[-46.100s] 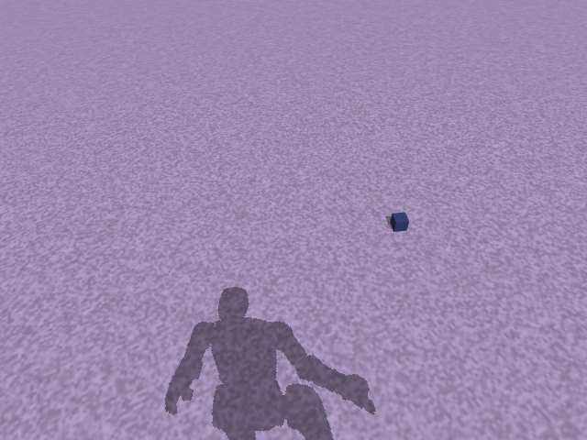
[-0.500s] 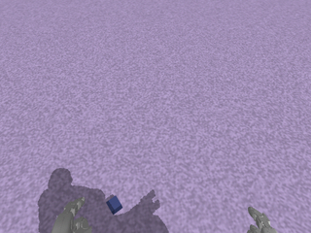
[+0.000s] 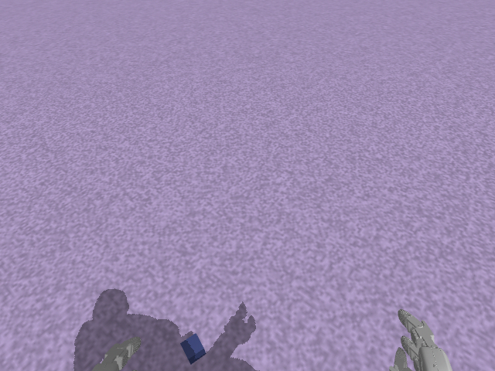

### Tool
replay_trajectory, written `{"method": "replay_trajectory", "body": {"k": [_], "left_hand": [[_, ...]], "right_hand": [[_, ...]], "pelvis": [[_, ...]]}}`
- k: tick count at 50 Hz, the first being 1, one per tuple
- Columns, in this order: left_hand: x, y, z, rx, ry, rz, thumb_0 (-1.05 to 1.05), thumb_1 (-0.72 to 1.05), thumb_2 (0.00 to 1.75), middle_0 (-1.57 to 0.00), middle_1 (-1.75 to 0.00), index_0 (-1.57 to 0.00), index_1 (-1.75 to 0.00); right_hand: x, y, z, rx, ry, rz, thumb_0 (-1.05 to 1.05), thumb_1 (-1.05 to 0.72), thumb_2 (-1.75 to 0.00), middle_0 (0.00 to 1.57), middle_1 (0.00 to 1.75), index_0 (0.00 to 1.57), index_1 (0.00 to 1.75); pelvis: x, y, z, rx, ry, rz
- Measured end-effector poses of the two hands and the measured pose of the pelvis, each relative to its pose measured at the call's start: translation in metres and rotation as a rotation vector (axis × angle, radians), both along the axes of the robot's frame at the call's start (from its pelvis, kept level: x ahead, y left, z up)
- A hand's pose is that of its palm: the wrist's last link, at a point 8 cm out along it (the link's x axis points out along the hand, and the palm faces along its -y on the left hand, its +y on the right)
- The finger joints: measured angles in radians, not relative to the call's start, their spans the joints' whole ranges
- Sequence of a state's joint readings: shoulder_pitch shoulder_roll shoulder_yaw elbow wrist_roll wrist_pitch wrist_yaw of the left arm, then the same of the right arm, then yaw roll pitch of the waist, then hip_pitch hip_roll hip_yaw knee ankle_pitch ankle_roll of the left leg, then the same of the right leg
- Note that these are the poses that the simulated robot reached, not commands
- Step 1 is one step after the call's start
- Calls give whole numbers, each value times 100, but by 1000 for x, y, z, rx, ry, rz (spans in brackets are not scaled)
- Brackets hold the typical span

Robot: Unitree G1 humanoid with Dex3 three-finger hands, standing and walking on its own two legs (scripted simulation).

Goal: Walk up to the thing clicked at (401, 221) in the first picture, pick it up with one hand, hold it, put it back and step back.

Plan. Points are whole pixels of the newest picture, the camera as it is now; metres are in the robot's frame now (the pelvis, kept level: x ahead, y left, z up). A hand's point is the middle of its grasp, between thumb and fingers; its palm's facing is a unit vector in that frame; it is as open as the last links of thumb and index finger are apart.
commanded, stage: home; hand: left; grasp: from above
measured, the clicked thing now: (193, 348) +0.42 +0.23 -0.69
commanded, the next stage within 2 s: stand in 1.64 s
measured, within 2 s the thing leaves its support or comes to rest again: neither
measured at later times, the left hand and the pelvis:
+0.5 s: hand out of the picture +0.16 +0.17 -0.05, palm faces +0.03 -0.98 -0.20, open 7.9 cm; pelvis +0.00 +0.00 +0.00, yaw +0 degrees
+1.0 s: hand out of the picture +0.17 +0.18 -0.04, palm faces +0.03 -0.98 -0.21, open 7.8 cm; pelvis +0.00 +0.00 +0.00, yaw +0 degrees
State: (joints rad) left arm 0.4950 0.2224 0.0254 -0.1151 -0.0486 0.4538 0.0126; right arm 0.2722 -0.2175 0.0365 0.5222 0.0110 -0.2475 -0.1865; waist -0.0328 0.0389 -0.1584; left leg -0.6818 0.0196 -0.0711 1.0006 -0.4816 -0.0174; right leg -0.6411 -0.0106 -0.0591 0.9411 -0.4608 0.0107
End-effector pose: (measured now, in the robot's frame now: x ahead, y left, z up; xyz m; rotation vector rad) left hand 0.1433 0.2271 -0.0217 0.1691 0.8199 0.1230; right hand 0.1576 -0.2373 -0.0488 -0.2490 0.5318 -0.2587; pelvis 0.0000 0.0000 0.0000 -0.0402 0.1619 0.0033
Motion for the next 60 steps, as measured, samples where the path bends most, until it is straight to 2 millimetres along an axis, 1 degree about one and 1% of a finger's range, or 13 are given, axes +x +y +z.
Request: {"method": "replay_trajectory", "body": {"k": [11, 17, 26, 40, 60], "left_hand": [[1, -3, 1, 8, 2, -7, 1, 87, 87, -20, -29, -19, -29], [2, -4, 1, 8, 0, -10, 1, 85, 86, -20, -29, -19, -29], [3, -4, 1, 4, -3, -14, 1, 82, 84, -19, -28, -19, -28], [3, -3, 2, 8, -5, -13, 1, 78, 82, -19, -28, -18, -28], [7, -3, 2, 10, -8, -18, 1, 89, 88, -20, -29, -19, -29]], "right_hand": [[-17, -5, -9, 8, 48, -26, 2, -90, -90, 20, 30, 21, 30], [-22, -8, -12, 6, 59, -39, 2, -90, -90, 20, 30, 21, 30], [-20, -9, -10, 1, 45, -44, 2, -90, -90, 20, 30, 21, 30], [-13, -5, -8, 4, 29, -30, 2, -90, -90, 20, 30, 21, 30], [-16, -8, -12, 3, 55, -42, 2, -90, -90, 20, 30, 21, 30]], "pelvis": [[-2, -2, 0, 2, -1, -4], [-2, -3, 0, 3, 2, -7], [-1, -2, -1, 3, 1, -8], [0, -2, -1, 3, 1, -7], [3, -2, -2, 2, 6, -9]]}}
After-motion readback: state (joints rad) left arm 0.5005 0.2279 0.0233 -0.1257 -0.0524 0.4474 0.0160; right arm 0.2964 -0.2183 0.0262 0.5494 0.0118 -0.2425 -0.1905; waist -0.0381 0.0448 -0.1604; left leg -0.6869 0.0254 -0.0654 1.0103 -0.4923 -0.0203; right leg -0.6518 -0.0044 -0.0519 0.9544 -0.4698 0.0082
